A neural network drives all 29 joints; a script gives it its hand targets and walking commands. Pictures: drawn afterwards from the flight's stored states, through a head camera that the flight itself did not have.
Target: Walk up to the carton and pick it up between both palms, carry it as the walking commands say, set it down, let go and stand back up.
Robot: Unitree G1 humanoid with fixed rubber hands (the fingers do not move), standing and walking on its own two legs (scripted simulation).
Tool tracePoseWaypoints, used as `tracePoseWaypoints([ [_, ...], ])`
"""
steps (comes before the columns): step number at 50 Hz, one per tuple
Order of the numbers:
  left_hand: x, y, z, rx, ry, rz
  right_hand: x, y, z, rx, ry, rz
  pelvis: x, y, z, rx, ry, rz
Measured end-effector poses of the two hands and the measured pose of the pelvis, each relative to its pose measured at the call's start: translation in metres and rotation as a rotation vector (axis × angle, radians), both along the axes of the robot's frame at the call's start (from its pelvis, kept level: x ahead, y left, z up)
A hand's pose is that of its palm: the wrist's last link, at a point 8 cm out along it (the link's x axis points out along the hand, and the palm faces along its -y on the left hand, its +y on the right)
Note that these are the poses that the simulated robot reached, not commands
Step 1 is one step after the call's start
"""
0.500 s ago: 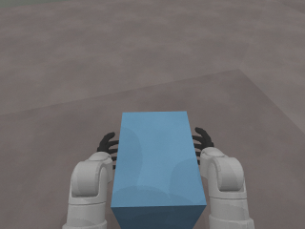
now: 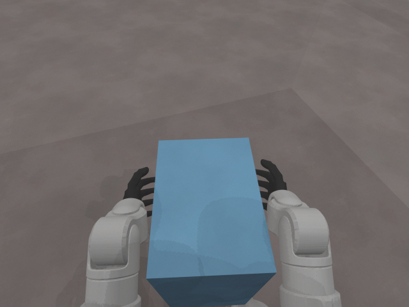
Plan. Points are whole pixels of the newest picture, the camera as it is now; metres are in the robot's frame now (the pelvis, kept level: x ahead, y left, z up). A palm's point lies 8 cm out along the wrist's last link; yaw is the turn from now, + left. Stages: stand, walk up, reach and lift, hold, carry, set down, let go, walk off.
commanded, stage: carry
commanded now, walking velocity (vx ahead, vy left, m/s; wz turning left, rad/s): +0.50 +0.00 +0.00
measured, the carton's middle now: (206, 231) +0.28 +0.00 -0.01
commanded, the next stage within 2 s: none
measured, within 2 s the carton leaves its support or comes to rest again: neither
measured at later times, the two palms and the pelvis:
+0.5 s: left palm (140, 86) +0.63 +0.16 +0.07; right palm (235, 81) +0.66 -0.09 +0.07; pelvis +0.35 +0.01 +0.00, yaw +4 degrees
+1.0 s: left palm (143, 22) +0.98 +0.19 +0.08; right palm (216, 21) +0.98 -0.06 +0.09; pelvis +0.69 +0.06 +0.00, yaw +0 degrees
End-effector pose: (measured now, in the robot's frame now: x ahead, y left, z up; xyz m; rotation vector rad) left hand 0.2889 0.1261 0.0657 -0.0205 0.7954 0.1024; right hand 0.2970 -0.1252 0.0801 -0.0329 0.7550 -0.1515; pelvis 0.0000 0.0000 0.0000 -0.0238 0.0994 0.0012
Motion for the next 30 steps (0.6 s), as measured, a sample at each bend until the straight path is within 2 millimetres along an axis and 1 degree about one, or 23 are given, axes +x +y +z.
tracePoseWaypoints([
  [3,0.040,0.005,0.006,0.012,-0.024,0.004,0.041,0.005,0.003,0.006,-0.024,0.008,0.043,0.004,-0.003,0.001,-0.009,0.009],
  [6,0.083,0.008,0.007,0.026,-0.039,0.013,0.086,0.008,0.001,0.015,-0.039,0.020,0.090,0.004,-0.010,0.003,-0.019,0.020],
  [9,0.130,0.008,0.002,0.042,-0.048,0.024,0.136,0.008,-0.008,0.027,-0.049,0.034,0.141,0.002,-0.023,0.004,-0.030,0.034],
  [11,0.163,0.007,-0.005,0.049,-0.055,0.037,0.172,0.007,-0.017,0.033,-0.055,0.047,0.177,-0.003,-0.034,0.008,-0.043,0.051],
  [12,0.179,0.007,-0.009,0.058,-0.049,0.041,0.189,0.007,-0.022,0.042,-0.050,0.050,0.192,-0.004,-0.037,-0.002,-0.045,0.056],
  [14,0.205,0.008,-0.015,0.057,-0.010,0.053,0.217,0.008,-0.030,0.042,-0.010,0.060,0.217,-0.007,-0.034,-0.006,-0.038,0.068],
  [17,0.236,0.012,-0.020,0.050,0.057,0.076,0.254,0.013,-0.034,0.034,0.056,0.085,0.251,-0.009,-0.020,0.009,-0.027,0.086],
  [20,0.268,0.018,-0.014,0.045,0.074,0.095,0.292,0.020,-0.027,0.038,0.070,0.101,0.285,-0.007,-0.008,0.030,-0.016,0.086],
  [24,0.324,0.027,0.001,0.040,0.027,0.101,0.347,0.028,-0.011,0.040,0.023,0.097,0.335,0.002,-0.001,0.045,-0.008,0.074],
  [27,0.369,0.035,0.009,0.034,-0.015,0.088,0.389,0.036,-0.001,0.035,-0.020,0.083,0.378,0.014,-0.001,0.043,-0.012,0.068],
  [30,0.417,0.047,0.010,0.025,-0.050,0.074,0.434,0.048,0.004,0.023,-0.054,0.071,0.426,0.029,-0.009,0.031,-0.021,0.060],
])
